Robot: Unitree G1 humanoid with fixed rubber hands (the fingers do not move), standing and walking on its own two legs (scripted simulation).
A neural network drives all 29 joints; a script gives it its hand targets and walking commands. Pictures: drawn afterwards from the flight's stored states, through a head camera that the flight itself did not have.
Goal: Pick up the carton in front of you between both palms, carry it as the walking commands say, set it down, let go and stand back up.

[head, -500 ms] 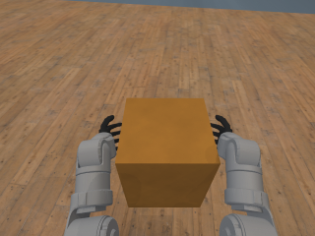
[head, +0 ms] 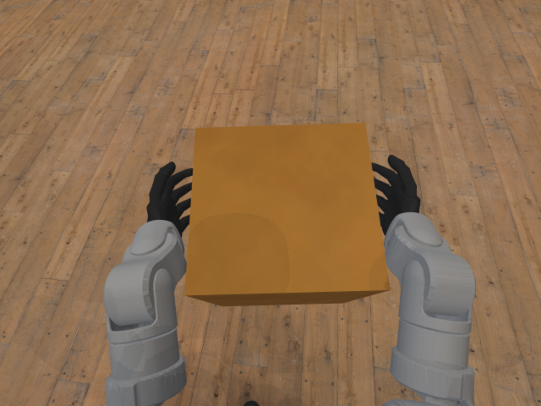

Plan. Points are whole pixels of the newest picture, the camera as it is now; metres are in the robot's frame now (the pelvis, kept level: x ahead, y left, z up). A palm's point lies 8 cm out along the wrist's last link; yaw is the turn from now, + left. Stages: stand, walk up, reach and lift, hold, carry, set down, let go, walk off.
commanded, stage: carry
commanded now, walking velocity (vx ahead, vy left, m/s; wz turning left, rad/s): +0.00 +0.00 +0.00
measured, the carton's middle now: (281, 230) +0.34 +0.00 +0.03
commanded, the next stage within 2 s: none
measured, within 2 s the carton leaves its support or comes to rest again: neither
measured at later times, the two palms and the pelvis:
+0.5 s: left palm (256, 254) +0.32 +0.04 +0.00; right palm (454, 242) +0.33 -0.26 +0.00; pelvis +0.01 -0.11 -0.07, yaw +2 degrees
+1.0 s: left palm (246, 222) +0.34 +0.05 +0.06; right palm (460, 205) +0.36 -0.25 +0.06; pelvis +0.03 -0.11 -0.06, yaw +3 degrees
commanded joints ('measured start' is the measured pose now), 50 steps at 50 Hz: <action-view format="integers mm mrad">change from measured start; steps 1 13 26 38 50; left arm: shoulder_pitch -449 -788 -628 -668 -774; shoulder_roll -562 -630 -821 -697 -739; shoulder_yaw -605 -472 -554 -562 -486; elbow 30 272 299 240 317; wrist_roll -114 -100 -52 -115 -86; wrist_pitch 56 127 -21 57 117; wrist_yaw -37 -4 -61 -33 -26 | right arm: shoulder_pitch -383 -683 -598 -577 -727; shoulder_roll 567 711 906 693 764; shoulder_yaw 607 427 571 503 474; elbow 38 328 347 239 309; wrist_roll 87 37 96 46 77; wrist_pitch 42 148 -27 46 107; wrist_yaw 20 -17 59 7 12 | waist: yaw -111 3 19 22 23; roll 62 -340 -144 -95 -88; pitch -473 -228 -484 -393 -357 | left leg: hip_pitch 904 -311 -11 31 -1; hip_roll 273 -23 -33 55 67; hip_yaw -241 -110 -88 -176 -189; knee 339 871 303 342 319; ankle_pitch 878 -932 -544 -488 -482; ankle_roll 138 -105 -50 -57 -57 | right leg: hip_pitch -640 -52 215 154 155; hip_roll -26 -405 -296 -236 -226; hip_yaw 52 620 222 151 133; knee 167 -1053 -826 -864 -865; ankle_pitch -251 -81 453 477 441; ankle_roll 32 -104 -126 -26 -30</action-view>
